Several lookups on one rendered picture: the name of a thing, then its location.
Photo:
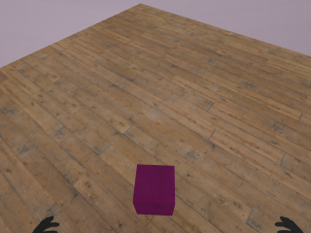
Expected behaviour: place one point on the left robot hand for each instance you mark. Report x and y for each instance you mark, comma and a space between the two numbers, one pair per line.
45, 224

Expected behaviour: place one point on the carton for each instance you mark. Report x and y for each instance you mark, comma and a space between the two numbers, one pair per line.
154, 190

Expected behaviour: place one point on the right robot hand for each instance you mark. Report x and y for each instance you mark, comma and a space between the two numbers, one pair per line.
286, 222

